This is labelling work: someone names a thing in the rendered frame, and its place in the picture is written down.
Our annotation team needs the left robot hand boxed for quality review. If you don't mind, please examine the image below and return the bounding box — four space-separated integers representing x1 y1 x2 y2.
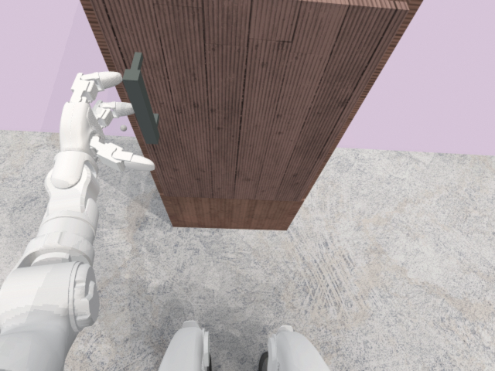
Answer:
60 72 155 172

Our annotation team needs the robot left forearm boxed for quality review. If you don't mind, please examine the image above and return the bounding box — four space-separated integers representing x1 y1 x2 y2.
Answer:
0 151 100 334

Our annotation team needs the handle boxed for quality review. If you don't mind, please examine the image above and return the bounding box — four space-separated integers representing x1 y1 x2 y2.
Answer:
122 52 159 145

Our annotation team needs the left robot upper arm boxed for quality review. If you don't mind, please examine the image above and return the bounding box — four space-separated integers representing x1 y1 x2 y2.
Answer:
0 261 100 371

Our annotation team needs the robot thigh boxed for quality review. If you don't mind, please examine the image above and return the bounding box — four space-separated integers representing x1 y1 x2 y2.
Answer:
158 327 210 371
268 332 330 371

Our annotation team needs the robot left thigh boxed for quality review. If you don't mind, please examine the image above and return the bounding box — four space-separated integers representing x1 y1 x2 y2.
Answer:
158 327 210 371

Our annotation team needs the robot right thigh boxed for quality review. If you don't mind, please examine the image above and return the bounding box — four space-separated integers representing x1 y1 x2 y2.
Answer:
268 332 330 371

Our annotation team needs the cupboard door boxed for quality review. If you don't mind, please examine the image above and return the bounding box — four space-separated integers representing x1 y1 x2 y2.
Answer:
90 0 409 202

